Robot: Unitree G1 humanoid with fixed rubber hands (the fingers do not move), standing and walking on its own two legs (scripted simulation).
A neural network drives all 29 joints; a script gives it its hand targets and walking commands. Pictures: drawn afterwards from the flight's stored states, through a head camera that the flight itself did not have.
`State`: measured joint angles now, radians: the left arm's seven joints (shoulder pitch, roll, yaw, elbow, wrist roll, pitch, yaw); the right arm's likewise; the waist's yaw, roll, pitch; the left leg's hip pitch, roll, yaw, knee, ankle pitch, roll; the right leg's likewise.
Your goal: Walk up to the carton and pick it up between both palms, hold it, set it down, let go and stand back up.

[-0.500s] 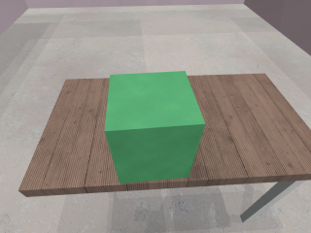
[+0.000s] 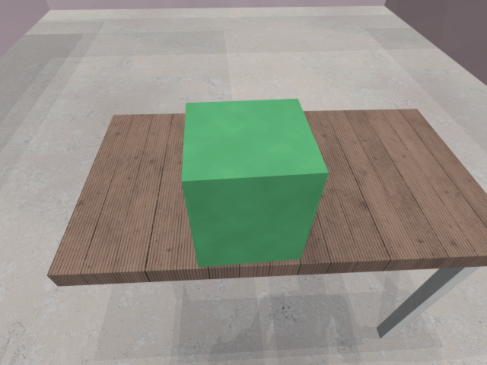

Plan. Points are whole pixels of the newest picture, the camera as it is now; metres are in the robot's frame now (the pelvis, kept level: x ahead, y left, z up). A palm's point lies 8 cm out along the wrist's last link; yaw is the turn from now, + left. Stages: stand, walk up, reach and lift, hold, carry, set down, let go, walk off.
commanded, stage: stand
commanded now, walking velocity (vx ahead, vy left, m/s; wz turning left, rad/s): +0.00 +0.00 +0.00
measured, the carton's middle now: (246, 185) +0.43 +0.01 +0.05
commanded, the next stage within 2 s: none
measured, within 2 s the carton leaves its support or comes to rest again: neither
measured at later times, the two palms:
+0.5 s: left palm out of the picture +0.00 +0.24 -0.13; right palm out of the picture +0.01 -0.25 -0.13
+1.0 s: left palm out of the picture +0.02 +0.23 -0.13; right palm out of the picture +0.02 -0.25 -0.13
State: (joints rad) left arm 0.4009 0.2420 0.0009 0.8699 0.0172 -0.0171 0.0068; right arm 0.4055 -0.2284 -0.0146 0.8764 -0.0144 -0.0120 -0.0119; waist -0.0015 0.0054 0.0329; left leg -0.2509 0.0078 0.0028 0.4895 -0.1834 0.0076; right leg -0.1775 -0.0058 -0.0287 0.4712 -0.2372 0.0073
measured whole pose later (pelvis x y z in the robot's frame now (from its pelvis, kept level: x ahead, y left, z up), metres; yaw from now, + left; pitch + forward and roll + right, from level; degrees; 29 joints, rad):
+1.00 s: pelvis +0.02 -0.01 +0.00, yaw +1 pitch -2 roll +0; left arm 0.36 0.21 -0.02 0.98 0.00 -0.01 0.03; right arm 0.34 -0.20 0.01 1.00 -0.01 0.00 -0.03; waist 0.00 0.01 0.04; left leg -0.23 0.01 -0.01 0.46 -0.19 -0.01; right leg -0.15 0.00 -0.04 0.44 -0.25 0.00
